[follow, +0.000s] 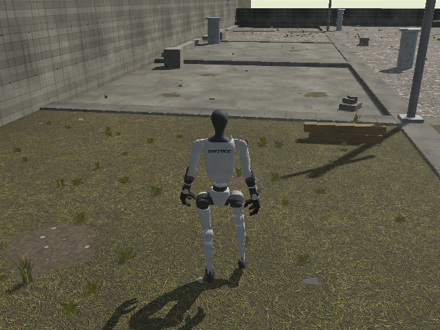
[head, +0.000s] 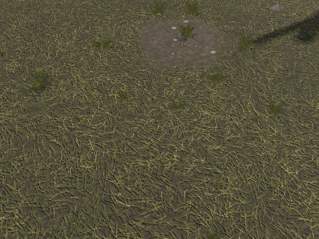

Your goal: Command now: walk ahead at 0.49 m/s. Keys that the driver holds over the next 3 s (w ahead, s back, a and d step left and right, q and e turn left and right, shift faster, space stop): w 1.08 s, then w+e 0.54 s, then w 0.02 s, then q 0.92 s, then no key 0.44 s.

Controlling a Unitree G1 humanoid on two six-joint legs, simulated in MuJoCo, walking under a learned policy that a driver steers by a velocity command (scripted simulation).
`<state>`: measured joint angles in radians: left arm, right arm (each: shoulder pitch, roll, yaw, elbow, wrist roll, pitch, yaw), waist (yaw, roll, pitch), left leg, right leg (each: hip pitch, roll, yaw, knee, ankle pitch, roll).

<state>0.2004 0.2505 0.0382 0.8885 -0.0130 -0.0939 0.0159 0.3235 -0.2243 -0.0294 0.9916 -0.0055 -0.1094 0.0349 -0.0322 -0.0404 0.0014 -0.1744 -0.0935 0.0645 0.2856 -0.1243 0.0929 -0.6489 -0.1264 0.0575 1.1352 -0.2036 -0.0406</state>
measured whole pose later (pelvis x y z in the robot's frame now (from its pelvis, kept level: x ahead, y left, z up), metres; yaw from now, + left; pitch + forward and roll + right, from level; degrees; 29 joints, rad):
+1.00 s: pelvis +0.55 -0.01 -0.01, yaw +1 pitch +2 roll +0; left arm 0.31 0.25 0.05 0.97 -0.02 -0.10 0.00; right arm 0.16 -0.24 -0.05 0.90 0.00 -0.10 0.04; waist 0.01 -0.02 0.03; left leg -0.36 -0.03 0.06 0.48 -0.15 0.07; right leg -0.39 -0.04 0.03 1.18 -0.37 -0.05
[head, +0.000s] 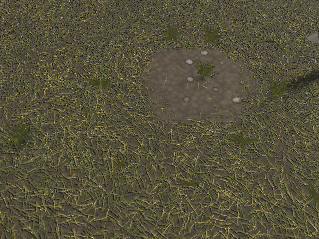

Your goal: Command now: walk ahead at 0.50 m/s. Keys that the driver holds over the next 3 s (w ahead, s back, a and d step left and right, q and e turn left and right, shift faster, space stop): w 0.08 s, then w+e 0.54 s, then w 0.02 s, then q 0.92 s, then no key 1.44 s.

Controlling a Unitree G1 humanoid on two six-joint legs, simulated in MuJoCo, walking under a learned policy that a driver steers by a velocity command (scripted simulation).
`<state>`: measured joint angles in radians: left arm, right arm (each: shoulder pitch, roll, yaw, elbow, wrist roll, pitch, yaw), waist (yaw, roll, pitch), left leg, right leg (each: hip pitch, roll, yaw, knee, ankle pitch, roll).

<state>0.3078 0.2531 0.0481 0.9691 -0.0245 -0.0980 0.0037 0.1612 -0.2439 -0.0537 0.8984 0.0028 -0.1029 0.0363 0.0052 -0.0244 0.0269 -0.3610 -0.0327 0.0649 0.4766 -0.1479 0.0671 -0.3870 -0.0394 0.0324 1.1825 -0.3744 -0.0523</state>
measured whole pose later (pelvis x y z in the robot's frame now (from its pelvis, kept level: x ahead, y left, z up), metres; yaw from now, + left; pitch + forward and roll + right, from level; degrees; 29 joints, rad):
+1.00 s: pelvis +0.51 -0.09 -0.01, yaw -12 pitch +2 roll -1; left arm 0.20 0.27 0.05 0.82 0.01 -0.04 0.03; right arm 0.12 -0.27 -0.05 0.80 -0.02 -0.09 0.03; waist 0.01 0.00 0.03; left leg -0.49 -0.04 0.00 0.53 -0.08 0.06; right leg -0.28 0.10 0.03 0.93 -0.51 -0.02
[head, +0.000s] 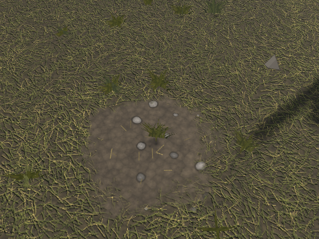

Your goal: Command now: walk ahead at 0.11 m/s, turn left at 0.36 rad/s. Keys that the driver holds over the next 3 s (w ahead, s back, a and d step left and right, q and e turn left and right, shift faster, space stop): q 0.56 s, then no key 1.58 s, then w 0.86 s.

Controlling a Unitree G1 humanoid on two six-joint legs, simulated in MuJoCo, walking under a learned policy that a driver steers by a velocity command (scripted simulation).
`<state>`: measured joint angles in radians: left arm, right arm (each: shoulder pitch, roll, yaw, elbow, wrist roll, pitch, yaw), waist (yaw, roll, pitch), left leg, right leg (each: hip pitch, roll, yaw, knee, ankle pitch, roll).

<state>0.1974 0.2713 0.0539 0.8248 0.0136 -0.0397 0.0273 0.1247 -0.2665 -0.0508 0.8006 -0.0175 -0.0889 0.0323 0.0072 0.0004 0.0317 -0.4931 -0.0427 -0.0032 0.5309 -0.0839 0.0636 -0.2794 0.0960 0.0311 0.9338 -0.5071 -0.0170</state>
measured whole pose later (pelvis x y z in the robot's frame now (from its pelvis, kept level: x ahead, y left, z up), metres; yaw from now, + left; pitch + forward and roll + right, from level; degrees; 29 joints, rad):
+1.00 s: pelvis +0.05 -0.01 +0.02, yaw +26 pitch +1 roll +0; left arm 0.21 0.30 0.06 0.78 0.00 0.02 0.03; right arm 0.13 -0.21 -0.03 0.68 -0.02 0.01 0.00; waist 0.02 -0.04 0.01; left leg -0.25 -0.03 -0.02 0.47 -0.24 0.03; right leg -0.37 -0.06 0.01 0.81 -0.45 0.09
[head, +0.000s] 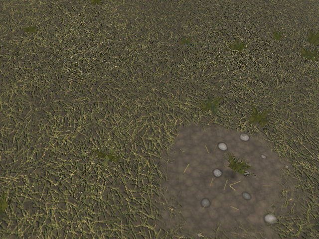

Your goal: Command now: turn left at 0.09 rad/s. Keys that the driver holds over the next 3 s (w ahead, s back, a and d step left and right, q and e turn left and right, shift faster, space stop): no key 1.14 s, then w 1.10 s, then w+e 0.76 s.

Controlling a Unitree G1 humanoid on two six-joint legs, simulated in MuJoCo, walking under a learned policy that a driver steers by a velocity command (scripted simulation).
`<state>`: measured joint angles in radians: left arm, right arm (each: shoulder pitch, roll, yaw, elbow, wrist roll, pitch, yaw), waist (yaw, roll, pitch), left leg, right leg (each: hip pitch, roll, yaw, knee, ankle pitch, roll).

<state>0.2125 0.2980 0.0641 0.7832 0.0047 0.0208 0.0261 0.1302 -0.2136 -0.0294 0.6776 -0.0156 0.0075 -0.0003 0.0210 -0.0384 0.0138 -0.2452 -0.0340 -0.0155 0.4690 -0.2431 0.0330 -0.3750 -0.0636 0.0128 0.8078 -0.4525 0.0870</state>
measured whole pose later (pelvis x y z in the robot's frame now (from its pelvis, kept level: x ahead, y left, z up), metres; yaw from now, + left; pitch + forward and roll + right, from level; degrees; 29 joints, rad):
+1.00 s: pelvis +0.00 -0.02 +0.00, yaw +0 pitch -2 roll +0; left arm 0.24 0.21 0.02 1.03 0.00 -0.01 0.04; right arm 0.21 -0.20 -0.04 1.07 0.00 0.01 -0.04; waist 0.00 0.00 0.04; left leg -0.21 0.01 -0.03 0.51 -0.27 -0.02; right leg -0.19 -0.01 0.00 0.51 -0.29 0.01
